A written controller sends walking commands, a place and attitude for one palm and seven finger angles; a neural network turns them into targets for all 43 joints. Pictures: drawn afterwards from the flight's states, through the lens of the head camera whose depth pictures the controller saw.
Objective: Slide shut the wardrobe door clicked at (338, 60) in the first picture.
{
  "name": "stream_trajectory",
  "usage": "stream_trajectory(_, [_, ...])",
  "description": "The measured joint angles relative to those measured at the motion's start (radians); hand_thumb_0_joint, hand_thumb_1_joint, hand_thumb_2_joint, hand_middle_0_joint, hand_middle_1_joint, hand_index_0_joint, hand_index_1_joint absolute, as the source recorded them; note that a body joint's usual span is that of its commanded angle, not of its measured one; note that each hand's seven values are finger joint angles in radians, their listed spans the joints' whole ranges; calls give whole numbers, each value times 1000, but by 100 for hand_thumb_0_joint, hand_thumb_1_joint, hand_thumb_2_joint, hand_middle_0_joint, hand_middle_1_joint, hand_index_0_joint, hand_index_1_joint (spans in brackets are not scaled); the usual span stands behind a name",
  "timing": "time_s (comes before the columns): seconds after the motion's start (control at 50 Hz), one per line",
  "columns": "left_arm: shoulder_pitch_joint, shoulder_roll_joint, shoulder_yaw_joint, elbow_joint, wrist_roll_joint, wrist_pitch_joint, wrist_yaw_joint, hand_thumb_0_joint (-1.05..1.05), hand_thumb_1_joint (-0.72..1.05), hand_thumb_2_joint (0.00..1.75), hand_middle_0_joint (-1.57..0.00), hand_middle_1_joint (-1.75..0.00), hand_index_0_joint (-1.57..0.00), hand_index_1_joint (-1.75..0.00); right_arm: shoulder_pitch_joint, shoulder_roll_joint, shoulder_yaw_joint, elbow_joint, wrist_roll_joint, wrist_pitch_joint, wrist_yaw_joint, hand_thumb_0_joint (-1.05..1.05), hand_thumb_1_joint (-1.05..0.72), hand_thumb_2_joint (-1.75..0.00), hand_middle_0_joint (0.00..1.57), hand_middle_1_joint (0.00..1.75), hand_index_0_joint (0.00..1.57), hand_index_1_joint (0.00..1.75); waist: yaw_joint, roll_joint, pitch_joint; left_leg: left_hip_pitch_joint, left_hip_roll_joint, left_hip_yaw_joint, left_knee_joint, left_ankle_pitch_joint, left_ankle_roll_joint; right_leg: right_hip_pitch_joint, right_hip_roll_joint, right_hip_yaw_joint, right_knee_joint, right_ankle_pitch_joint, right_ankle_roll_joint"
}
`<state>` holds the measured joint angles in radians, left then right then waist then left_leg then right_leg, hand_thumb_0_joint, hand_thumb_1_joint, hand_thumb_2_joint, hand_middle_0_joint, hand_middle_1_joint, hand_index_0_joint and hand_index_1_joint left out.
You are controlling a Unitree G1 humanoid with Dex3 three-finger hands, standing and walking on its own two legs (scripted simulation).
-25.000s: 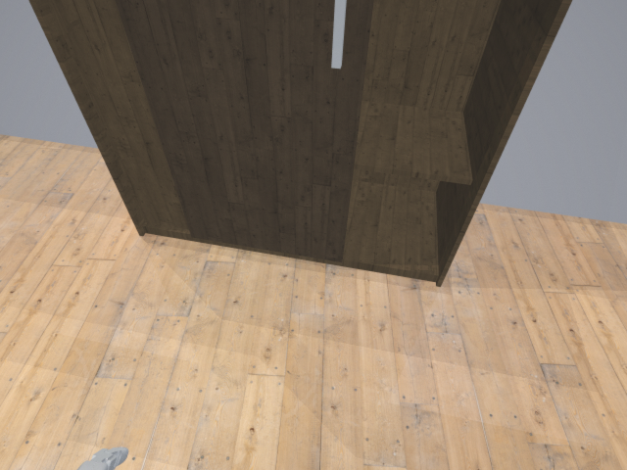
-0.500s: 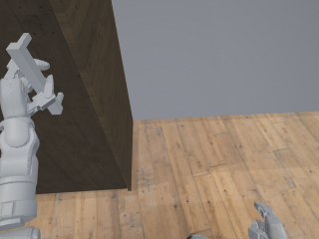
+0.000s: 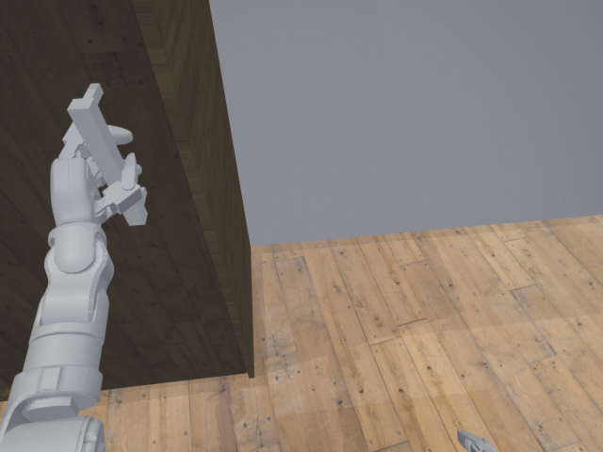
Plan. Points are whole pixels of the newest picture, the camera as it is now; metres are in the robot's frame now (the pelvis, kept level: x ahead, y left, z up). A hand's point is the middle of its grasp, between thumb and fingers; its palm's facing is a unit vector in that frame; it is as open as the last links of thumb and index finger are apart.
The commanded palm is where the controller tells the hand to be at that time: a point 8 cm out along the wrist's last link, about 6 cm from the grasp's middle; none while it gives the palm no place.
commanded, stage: stop walking and hold the door there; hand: left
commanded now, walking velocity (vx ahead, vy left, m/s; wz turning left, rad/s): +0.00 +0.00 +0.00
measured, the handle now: (117, 159) +0.42 +0.27 +0.18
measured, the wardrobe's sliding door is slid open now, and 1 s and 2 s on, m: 0.00 0.00 0.00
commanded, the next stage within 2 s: loosen the grip on the handle in 0.34 s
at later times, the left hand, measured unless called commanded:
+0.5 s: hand (130, 179) +0.39 +0.24 +0.17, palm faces +0.35 -0.91 -0.21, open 6.1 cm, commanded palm +0.33 +0.28 +0.17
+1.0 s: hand (130, 181) +0.39 +0.24 +0.17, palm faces +0.36 -0.91 -0.17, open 14.0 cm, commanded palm +0.35 +0.28 +0.17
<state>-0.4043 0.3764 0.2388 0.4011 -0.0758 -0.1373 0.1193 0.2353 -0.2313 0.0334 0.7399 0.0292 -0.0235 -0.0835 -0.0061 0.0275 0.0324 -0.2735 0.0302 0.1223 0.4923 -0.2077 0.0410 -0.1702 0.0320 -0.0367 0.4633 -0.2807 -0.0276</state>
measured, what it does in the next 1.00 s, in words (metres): stands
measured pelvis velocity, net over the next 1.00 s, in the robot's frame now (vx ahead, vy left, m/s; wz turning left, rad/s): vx -0.01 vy -0.01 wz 0.01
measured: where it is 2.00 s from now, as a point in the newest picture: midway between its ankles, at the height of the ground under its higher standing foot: outside the picture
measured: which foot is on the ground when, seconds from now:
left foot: down 0.00-1.00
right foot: down 0.00-1.00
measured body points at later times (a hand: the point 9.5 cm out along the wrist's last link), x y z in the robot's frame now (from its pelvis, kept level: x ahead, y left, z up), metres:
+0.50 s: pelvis +0.00 -0.01 +0.00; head +0.01 -0.01 +0.45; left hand +0.37 +0.29 +0.18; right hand +0.15 -0.25 -0.10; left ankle +0.04 +0.09 -0.74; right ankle -0.02 -0.10 -0.74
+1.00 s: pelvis -0.01 -0.01 -0.01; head +0.00 -0.01 +0.44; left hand +0.37 +0.29 +0.18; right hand +0.08 -0.28 -0.12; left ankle +0.04 +0.09 -0.74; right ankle -0.02 -0.10 -0.74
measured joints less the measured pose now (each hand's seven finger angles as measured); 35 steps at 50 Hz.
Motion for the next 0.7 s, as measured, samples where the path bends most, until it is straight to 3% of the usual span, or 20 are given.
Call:
stream_trajectory(0.16, [23, 2, 5, 1, -1, 2, 5, -10, 68, 79, -46, -140, -34, -140, -32, -49, -29, -38, 8, -4, -15, 1, -90, -90, 20, 30, 20, 30, -1, -8, -23, 16, 5, 5, -23, 6, -7, 15, 6, 6, -27, 10, -3])
stream_trajectory(0.44, [33, 3, 21, -5, -5, 17, 10, -10, 70, 78, -46, -140, -31, -140, -48, -12, -7, -62, 11, 9, -8, 1, -90, -90, 20, 30, 20, 30, 5, 8, -18, 21, 15, 5, -42, 17, -17, 23, 18, 8, -54, 25, -12])
stream_trajectory(0.48, [-57, 19, 42, 68, 61, 20, -57, -11, 65, 77, -46, -140, -32, -140, -38, 4, -25, -58, -2, -13, 13, 1, -90, -90, 20, 30, 20, 30, 23, -8, -7, 5, 16, 4, -36, 21, -17, 2, 18, 6, -39, 26, -14])
stream_trajectory(0.52, [-143, 12, 63, 124, 64, 61, -100, -11, 61, 76, -48, -140, -35, -140, -26, 17, -27, -45, 4, -43, 27, 1, -90, -90, 20, 30, 20, 30, 14, -40, -24, -32, -3, -18, -42, 46, -22, -47, 1, -19, 5, 13, -21])
stream_trajectory(0.56, [-162, -12, 100, 131, 35, 83, -113, -9, 56, 75, -50, -141, -37, -140, -17, 13, -31, -41, -1, -63, 33, 1, -90, -90, 20, 30, 20, 30, 12, -43, -36, -46, -11, -29, -43, 58, -23, -65, -7, -31, 22, 5, -24])
stream_trajectory(0.6, [-136, -22, 111, 129, 24, 77, -94, -6, 49, 72, -50, -141, -39, -140, -12, -3, -36, -43, -4, -75, 33, 1, -90, -90, 20, 30, 20, 30, 8, -21, -43, -49, -9, -29, -32, 57, -21, -67, -5, -31, 29, 6, -24])
stream_trajectory(0.7, [-174, 7, 69, 222, 62, 49, -23, -3, 17, 56, -47, -139, -32, -134, 3, -28, -22, -40, 1, -87, 28, 1, -90, -90, 20, 30, 20, 30, -20, -7, -51, -86, -12, -43, 9, 49, -13, -102, -11, -46, 79, -7, -22])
